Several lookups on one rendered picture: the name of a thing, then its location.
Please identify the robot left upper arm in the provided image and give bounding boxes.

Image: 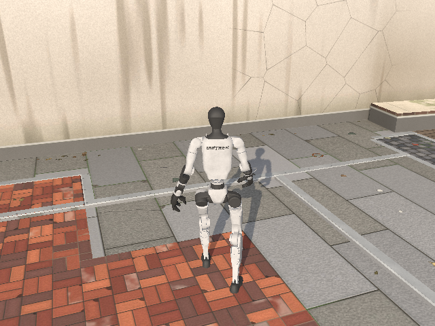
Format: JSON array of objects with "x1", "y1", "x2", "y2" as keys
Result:
[{"x1": 184, "y1": 137, "x2": 203, "y2": 175}]

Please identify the right robot forearm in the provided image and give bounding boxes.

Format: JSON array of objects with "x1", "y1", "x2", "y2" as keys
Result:
[{"x1": 243, "y1": 162, "x2": 253, "y2": 180}]

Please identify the robot left hand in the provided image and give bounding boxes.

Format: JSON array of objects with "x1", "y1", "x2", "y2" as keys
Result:
[{"x1": 171, "y1": 194, "x2": 186, "y2": 212}]

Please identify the robot right upper arm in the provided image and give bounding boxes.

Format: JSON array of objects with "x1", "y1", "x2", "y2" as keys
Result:
[{"x1": 231, "y1": 136, "x2": 250, "y2": 172}]

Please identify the robot right hand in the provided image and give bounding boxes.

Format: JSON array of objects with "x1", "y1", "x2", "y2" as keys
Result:
[{"x1": 237, "y1": 176, "x2": 253, "y2": 187}]

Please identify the left robot forearm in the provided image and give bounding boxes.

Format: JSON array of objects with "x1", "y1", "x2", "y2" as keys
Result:
[{"x1": 173, "y1": 165, "x2": 190, "y2": 196}]

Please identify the left robot shin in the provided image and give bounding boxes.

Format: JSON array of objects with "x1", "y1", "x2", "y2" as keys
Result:
[{"x1": 199, "y1": 218, "x2": 209, "y2": 259}]

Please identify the right robot foot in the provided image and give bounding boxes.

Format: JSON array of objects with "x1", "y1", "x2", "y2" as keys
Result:
[{"x1": 230, "y1": 276, "x2": 243, "y2": 293}]

